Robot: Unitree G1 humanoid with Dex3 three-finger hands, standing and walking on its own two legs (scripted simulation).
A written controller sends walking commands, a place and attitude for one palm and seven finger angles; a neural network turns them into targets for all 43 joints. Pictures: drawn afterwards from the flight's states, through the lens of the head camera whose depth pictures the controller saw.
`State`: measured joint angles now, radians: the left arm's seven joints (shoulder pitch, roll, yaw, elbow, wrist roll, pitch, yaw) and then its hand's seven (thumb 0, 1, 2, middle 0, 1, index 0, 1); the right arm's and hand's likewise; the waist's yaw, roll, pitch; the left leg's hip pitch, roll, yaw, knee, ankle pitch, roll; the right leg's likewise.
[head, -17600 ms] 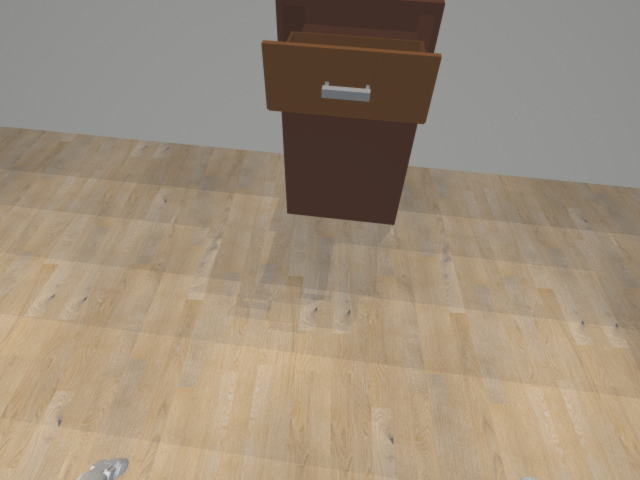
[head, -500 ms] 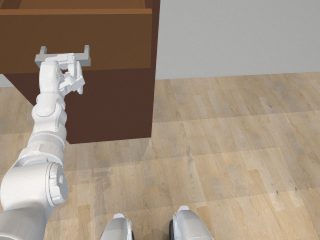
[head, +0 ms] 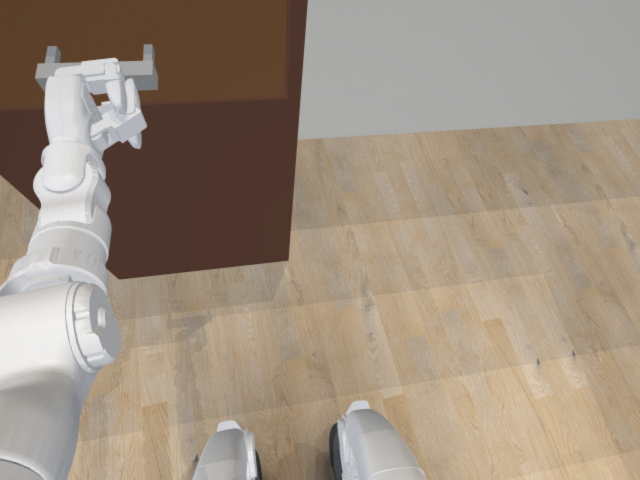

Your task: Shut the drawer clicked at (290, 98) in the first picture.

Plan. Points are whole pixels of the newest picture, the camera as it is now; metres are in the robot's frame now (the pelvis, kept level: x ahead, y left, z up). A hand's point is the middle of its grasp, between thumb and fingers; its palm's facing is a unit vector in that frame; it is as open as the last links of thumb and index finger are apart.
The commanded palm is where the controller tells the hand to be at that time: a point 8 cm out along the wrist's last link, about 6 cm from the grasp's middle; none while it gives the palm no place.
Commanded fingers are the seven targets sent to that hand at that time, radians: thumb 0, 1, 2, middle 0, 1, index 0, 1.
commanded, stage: push the drawer shut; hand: left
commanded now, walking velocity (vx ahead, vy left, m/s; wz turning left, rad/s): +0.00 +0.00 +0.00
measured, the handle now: (101, 65) +0.61 +0.20 +0.08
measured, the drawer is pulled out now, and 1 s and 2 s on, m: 0.00 0.00 0.00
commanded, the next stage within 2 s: pull the fist back off the drawer in 0.40 s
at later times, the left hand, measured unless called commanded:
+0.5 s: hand (133, 107) +0.54 +0.16 +0.08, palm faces +0.05 -1.00 -0.06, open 3.0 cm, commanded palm +0.58 +0.19 +0.08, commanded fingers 0.00 0.90 0.90 -1.40 -1.60 -1.40 -1.60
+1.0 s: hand (132, 110) +0.54 +0.16 +0.08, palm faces +0.03 -1.00 -0.04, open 2.9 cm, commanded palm +0.52 +0.19 +0.08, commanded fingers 0.00 0.90 0.90 -1.40 -1.60 -1.40 -1.60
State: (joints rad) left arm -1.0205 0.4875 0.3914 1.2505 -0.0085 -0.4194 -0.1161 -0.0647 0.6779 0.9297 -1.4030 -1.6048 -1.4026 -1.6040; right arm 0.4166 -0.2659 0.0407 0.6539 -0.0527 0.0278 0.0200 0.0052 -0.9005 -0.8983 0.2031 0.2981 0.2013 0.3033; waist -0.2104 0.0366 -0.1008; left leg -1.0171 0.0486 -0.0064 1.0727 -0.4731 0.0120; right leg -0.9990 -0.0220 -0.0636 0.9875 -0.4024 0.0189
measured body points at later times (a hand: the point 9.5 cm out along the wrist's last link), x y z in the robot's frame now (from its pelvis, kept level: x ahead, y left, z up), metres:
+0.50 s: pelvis -0.02 +0.00 -0.01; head +0.13 +0.02 +0.41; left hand +0.53 +0.21 +0.09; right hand -0.05 -0.27 -0.11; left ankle +0.01 +0.11 -0.66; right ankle +0.03 -0.14 -0.66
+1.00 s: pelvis -0.02 +0.00 -0.01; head +0.13 +0.03 +0.41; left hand +0.53 +0.22 +0.08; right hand -0.05 -0.25 -0.11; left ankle +0.01 +0.11 -0.66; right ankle +0.03 -0.14 -0.66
